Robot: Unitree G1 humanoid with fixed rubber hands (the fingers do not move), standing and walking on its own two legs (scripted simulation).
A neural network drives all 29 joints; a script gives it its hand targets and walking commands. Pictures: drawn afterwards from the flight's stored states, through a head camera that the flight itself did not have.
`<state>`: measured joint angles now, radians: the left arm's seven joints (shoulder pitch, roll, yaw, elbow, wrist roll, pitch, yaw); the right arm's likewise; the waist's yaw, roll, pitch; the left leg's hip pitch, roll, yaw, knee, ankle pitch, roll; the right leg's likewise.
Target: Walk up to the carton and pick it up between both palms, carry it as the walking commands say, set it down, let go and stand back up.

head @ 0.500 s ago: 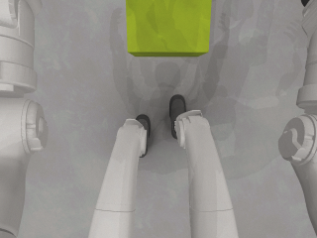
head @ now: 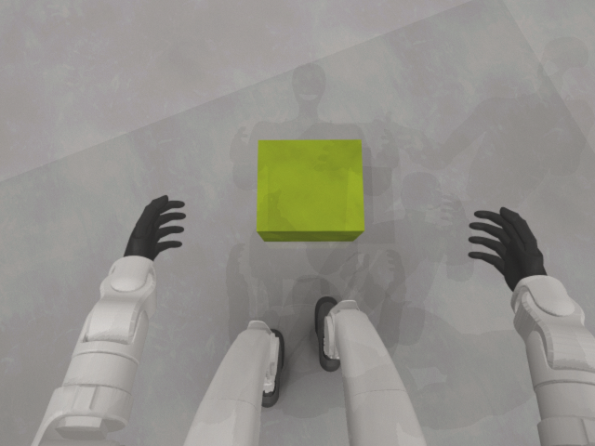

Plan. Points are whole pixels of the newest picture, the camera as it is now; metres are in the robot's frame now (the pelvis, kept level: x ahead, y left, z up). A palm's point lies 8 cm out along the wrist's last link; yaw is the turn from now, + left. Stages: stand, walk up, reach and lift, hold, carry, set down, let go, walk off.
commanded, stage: let go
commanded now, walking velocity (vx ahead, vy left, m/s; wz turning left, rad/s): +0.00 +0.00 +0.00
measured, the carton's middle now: (309, 194) +0.54 -0.04 -0.61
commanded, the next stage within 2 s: stand in 0.78 s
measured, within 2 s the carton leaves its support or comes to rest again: neither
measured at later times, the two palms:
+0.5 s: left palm (81, 337) +0.24 +0.23 -0.02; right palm (566, 347) +0.21 -0.27 +0.00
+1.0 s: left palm (19, 337) +0.24 +0.29 -0.01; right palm (568, 329) +0.23 -0.27 +0.01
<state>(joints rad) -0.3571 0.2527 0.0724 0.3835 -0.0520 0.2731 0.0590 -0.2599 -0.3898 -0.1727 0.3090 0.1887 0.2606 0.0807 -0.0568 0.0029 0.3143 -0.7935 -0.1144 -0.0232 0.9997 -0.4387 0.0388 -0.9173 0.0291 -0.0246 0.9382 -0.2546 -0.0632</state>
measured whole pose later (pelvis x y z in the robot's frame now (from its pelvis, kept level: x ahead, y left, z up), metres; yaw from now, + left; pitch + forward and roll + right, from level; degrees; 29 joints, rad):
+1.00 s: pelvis +0.09 +0.02 +0.06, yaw +0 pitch -5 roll -1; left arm 0.21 0.31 0.07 0.62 0.04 0.05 -0.02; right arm 0.26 -0.31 -0.10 0.49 0.04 0.07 0.01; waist -0.02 0.00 0.04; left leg -0.05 -0.06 -0.03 0.56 -0.42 0.06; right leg -0.20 0.05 -0.02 0.58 -0.29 -0.04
